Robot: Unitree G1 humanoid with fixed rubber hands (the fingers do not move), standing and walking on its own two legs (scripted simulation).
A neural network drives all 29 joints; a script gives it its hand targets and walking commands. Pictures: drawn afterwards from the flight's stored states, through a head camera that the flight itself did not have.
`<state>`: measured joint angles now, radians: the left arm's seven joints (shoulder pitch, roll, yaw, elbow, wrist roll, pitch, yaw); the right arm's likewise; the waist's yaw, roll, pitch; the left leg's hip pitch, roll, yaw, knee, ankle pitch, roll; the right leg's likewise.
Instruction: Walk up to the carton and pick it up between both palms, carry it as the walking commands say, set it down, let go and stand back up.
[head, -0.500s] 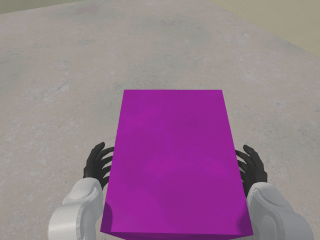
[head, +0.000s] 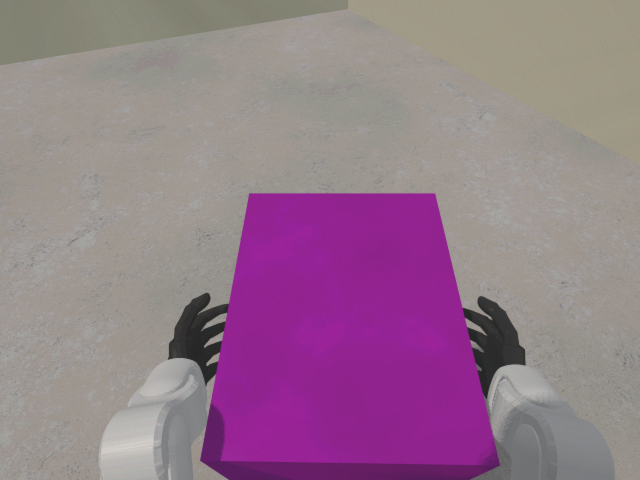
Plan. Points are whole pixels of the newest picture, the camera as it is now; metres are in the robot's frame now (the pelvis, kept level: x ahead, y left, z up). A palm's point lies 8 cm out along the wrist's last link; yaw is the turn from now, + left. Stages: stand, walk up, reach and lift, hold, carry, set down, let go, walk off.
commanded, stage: carry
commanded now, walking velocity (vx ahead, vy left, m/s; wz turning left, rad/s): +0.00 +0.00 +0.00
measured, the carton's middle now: (341, 347) +0.29 +0.01 +0.02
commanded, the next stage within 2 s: none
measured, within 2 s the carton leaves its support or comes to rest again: neither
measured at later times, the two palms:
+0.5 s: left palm (268, 221) +0.44 +0.11 +0.10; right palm (494, 215) +0.46 -0.21 +0.10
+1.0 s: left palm (279, 175) +0.57 +0.11 +0.09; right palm (476, 181) +0.56 -0.21 +0.09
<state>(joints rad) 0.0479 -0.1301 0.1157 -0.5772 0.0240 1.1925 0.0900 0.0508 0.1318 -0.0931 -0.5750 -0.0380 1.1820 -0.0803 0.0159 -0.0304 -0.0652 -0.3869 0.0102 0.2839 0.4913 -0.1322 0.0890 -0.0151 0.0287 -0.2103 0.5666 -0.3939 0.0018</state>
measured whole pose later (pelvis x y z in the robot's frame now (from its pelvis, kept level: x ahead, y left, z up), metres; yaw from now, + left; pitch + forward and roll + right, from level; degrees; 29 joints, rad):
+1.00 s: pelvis +0.33 -0.05 +0.00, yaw +0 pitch +5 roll +1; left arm 0.02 -0.13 0.11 -0.53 0.03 1.18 0.09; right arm 0.03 0.13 -0.11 -0.53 -0.02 1.17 -0.09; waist 0.00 -0.02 -0.09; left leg -0.33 0.07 0.17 0.60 -0.30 0.00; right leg -0.17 -0.06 -0.16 0.56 -0.44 0.02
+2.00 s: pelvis +0.27 -0.05 +0.01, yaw +0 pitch +1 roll +0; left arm 0.00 -0.13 0.11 -0.48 0.04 1.19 0.09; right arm 0.02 0.13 -0.13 -0.48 -0.01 1.17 -0.09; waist -0.01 -0.01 -0.09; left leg -0.33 0.07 0.14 0.55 -0.23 0.00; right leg -0.17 -0.06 -0.21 0.54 -0.38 -0.01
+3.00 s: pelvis +0.24 -0.05 +0.01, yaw -6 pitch -5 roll +1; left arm -0.11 -0.05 0.15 0.03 0.15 0.75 0.02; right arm -0.14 0.10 -0.10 0.10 -0.16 0.71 -0.03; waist 0.08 -0.03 0.10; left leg -0.16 0.03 0.03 0.40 -0.14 -0.01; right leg -0.09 0.00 -0.06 0.45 -0.27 -0.03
